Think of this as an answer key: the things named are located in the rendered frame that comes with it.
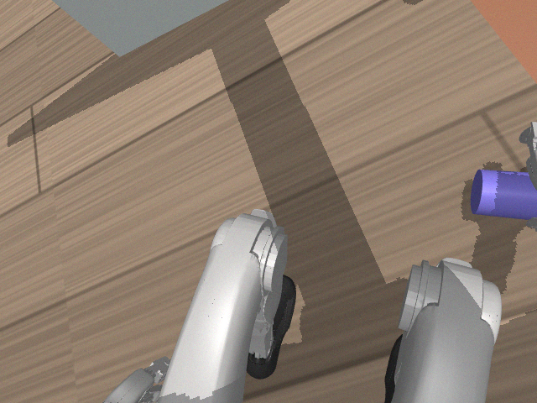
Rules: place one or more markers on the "can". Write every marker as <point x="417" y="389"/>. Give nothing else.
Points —
<point x="503" y="194"/>

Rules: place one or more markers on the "right robot hand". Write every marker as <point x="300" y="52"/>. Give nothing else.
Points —
<point x="529" y="137"/>

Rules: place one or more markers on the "left robot hand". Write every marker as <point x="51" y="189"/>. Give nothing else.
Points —
<point x="138" y="386"/>

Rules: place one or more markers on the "right robot foot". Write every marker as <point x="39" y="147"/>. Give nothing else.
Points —
<point x="389" y="377"/>

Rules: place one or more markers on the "left robot foot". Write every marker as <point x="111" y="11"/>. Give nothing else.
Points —
<point x="263" y="368"/>

